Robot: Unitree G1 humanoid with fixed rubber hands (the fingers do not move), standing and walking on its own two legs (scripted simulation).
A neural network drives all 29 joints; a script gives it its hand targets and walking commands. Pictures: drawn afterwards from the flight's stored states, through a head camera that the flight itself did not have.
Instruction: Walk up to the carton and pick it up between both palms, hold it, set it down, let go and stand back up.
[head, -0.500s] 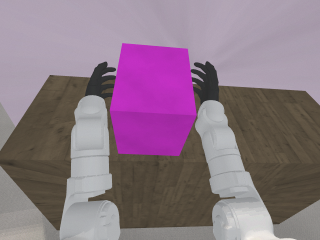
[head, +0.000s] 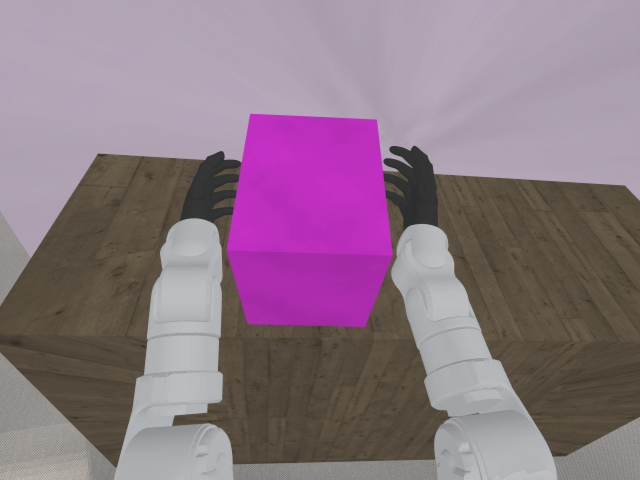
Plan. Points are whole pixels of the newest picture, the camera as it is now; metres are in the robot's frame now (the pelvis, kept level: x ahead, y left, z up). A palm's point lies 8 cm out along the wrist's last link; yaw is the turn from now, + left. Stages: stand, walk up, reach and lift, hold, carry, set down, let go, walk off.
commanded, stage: set down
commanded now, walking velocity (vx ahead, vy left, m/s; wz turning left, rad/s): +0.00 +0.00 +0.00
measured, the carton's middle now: (310, 225) +0.41 +0.00 +0.11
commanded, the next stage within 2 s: none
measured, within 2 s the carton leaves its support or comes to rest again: rests again in 1.90 s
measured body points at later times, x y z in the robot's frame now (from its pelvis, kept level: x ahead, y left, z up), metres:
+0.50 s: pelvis +0.00 +0.00 +0.00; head -0.02 +0.03 +0.45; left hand +0.41 +0.13 +0.13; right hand +0.40 -0.13 +0.16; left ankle +0.01 +0.11 -0.75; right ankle -0.03 -0.08 -0.75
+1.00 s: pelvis +0.00 +0.00 +0.00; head +0.00 +0.02 +0.45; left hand +0.42 +0.13 +0.11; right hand +0.42 -0.12 +0.14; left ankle +0.01 +0.11 -0.75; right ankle -0.03 -0.08 -0.75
